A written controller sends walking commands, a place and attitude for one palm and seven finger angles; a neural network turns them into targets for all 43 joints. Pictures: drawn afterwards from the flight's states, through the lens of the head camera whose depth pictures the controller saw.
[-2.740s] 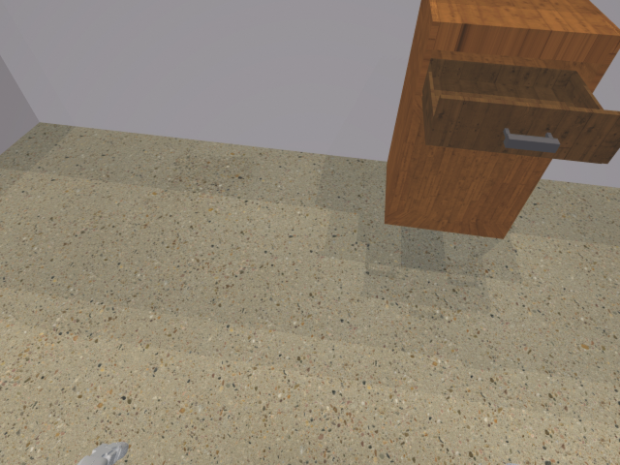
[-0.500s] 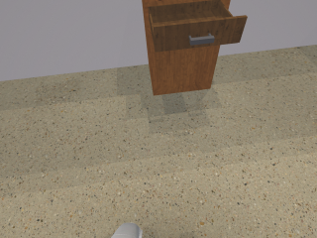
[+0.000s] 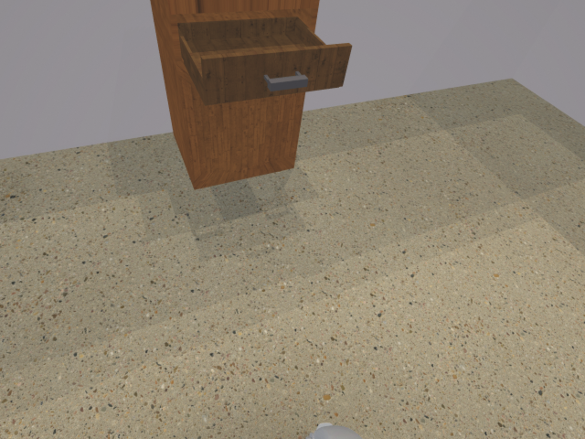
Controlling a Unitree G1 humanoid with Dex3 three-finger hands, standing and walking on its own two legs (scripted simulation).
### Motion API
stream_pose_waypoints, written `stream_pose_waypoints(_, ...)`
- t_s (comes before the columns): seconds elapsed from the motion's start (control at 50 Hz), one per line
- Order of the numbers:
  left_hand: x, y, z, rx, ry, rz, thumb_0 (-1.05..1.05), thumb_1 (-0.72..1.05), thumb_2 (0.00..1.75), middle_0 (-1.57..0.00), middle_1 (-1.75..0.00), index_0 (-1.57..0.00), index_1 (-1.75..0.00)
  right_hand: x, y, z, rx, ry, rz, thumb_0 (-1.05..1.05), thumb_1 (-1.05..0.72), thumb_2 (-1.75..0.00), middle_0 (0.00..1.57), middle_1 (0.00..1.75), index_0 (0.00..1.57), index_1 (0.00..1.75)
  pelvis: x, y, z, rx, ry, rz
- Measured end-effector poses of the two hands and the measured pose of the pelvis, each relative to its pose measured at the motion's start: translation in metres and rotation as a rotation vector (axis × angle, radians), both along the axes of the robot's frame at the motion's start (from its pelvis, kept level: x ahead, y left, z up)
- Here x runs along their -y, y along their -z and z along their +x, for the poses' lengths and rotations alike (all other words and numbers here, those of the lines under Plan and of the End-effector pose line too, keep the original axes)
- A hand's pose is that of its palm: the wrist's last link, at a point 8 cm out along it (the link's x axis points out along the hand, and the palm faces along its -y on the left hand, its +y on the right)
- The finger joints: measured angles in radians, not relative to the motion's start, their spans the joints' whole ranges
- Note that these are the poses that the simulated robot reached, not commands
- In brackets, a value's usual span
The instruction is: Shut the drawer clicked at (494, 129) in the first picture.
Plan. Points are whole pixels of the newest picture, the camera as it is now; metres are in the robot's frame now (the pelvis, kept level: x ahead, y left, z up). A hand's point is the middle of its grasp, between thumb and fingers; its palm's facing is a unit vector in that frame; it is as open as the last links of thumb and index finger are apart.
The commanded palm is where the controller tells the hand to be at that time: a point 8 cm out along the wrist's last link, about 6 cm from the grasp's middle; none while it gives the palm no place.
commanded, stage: walk to a spot facing it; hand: left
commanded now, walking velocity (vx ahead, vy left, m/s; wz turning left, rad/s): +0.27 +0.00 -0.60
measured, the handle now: (285, 79) +1.08 +0.11 -0.07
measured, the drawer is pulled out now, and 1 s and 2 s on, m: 0.29 0.29 0.29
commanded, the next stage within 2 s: turn to face it in 1.78 s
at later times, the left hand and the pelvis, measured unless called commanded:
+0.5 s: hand (263, 365) +0.26 +0.06 -0.16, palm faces -0.42 -0.89 -0.16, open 7.4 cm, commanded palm none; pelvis +0.07 -0.06 -0.01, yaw -20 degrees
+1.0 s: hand (269, 362) +0.28 +0.05 -0.20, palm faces -0.32 -0.93 -0.16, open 7.3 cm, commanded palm none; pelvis +0.28 -0.14 -0.02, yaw -25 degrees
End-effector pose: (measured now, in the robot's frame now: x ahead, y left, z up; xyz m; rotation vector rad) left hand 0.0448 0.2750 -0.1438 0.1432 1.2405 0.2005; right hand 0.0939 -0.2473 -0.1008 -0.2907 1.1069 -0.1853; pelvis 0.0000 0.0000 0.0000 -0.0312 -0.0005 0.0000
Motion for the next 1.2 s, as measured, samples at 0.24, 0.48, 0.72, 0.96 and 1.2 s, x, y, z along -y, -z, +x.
stream_pose_waypoints(0.24,0.013,-0.003,0.056,-0.053,0.208,-0.041,0.01,0.91,0.9,-0.19,-0.3,-0.2,-0.29,-0.017,0.008,-0.122,-0.142,0.297,0.044,0.01,-0.9,-0.89,0.2,0.3,0.21,0.3,-0.01,-0.006,0.017,-0.01,0.186,-0.005)
stream_pose_waypoints(0.48,0.152,-0.01,0.217,0.084,0.518,-0.081,0.01,0.91,0.9,-0.19,-0.3,-0.2,-0.29,-0.02,0.023,-0.221,-0.44,0.594,0.168,0.01,-0.9,-0.89,0.2,0.3,0.2,0.3,0.047,0.005,0.065,-0.026,0.338,0.028)
stream_pose_waypoints(0.72,0.22,-0.016,0.271,0.13,0.491,-0.037,-0.01,0.93,0.89,-0.2,-0.3,-0.21,-0.3,0.082,0.044,-0.067,-0.204,0.575,0.186,0.01,-0.91,-0.9,0.2,0.3,0.2,0.29,0.121,0.003,0.141,0.009,0.409,0.031)
stream_pose_waypoints(0.96,0.182,0.013,0.251,-0.191,0.371,-0.005,0.0,0.92,0.9,-0.2,-0.3,-0.2,-0.29,0.148,0.027,0.17,0.083,0.398,0.12,0.01,-0.91,-0.9,0.2,0.3,0.2,0.29,0.14,0.012,0.253,0.007,0.436,-0.017)
stream_pose_waypoints(1.2,0.201,0.021,0.381,-0.219,0.431,-0.071,0.01,0.91,0.89,-0.2,-0.3,-0.2,-0.29,0.126,0.023,0.212,-0.007,0.549,0.073,0.0,-0.93,-0.89,0.2,0.3,0.21,0.3,0.139,0.006,0.365,0.048,0.494,-0.008)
